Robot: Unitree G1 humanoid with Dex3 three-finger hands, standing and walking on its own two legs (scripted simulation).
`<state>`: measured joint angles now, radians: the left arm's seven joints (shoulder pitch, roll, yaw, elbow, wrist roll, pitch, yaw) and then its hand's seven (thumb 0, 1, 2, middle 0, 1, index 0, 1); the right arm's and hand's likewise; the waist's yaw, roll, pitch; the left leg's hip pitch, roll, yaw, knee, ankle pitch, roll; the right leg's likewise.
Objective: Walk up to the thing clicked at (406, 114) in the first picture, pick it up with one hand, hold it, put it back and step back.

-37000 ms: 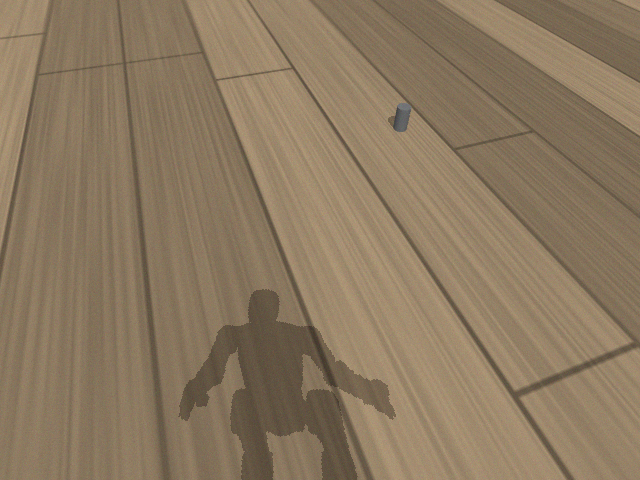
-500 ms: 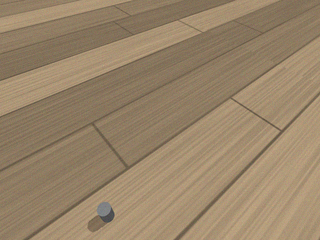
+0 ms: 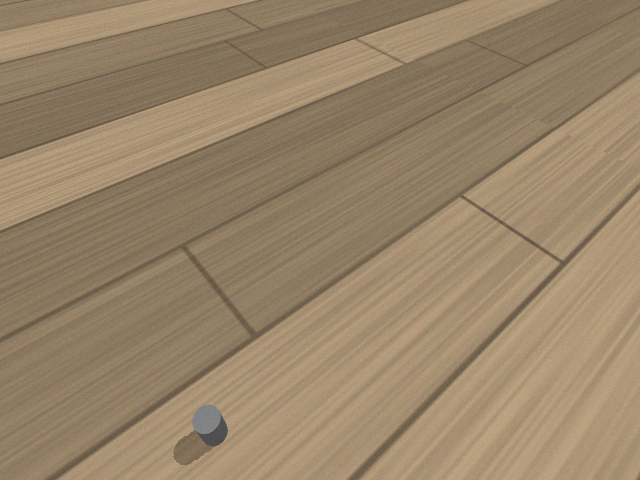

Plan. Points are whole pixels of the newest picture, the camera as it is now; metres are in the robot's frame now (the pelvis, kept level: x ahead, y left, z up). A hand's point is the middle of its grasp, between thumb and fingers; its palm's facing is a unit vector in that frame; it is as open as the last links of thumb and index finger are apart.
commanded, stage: stand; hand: left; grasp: from above
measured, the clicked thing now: (210, 425) +0.38 +0.29 -0.71
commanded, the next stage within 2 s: rise first in 0.10 s
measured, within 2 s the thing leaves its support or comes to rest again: neither
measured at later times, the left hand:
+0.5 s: hand out of the picture +0.15 +0.26 -0.18, palm faces -0.05 -0.93 -0.35, open 9.7 cm
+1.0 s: hand out of the picture +0.12 +0.27 -0.24, palm faces -0.17 -0.88 -0.45, open 13.9 cm
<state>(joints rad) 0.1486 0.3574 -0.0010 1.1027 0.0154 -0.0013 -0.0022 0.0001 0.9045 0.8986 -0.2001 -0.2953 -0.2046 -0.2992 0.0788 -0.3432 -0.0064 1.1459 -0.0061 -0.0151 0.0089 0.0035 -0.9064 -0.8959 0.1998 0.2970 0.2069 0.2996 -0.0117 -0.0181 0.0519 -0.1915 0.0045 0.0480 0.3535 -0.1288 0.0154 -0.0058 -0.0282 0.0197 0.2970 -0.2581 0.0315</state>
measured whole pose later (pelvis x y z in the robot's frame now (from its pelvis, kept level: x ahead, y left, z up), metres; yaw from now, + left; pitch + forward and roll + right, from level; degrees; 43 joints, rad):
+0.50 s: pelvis -0.02 +0.00 -0.03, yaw +0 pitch +7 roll -1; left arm -0.05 0.35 0.15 1.00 0.14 0.02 -0.02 0.00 0.34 0.94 -0.12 -0.81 -0.14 -0.80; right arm 0.24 -0.24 -0.02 0.76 0.02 -0.05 -0.01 0.00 -0.96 -0.91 0.20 0.30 0.21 0.30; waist -0.03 -0.02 -0.01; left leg -0.56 0.03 0.03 0.65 -0.22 0.02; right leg -0.39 0.00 0.01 0.63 -0.38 0.03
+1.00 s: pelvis -0.02 +0.00 -0.09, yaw +0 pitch +18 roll -3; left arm 0.19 0.36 0.16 0.61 0.26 0.13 -0.02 -0.01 -0.49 0.96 -0.07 -1.10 -0.08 -1.09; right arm 0.18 -0.24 -0.02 0.58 0.00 -0.14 -0.03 0.01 -0.91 -0.90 0.20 0.30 0.21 0.30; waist -0.02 0.00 -0.10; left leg -0.99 0.05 0.00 1.10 -0.41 0.02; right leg -0.79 0.01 -0.01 1.07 -0.59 0.02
